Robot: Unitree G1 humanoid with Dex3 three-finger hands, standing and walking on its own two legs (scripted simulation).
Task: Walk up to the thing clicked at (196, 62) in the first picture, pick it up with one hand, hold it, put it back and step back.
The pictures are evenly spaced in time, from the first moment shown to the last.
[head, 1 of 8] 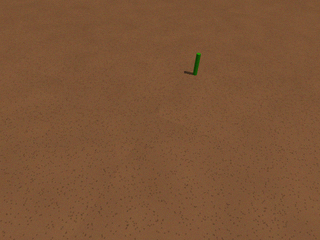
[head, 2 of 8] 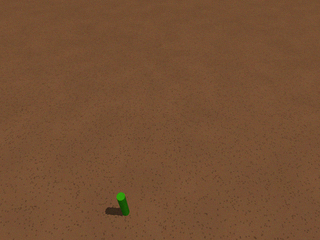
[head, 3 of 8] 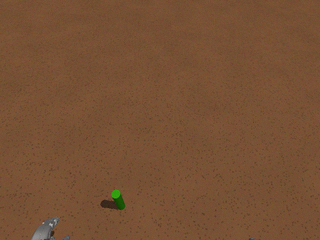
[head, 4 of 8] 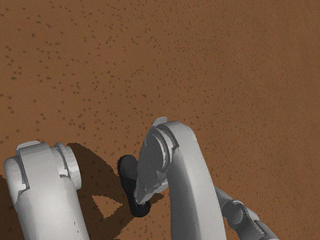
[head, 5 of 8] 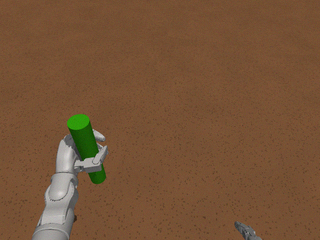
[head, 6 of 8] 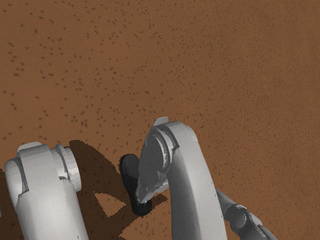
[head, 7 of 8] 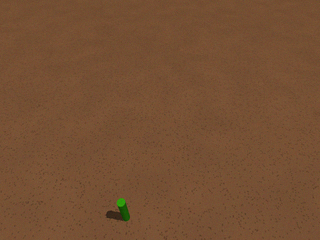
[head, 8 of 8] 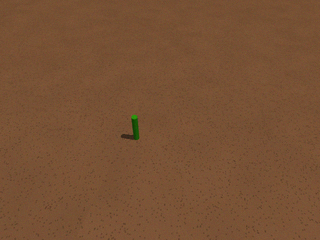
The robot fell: no
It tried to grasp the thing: yes
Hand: left
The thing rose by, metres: 0.66
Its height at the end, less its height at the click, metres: +0.00
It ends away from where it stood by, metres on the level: 0.01
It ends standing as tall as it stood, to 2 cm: yes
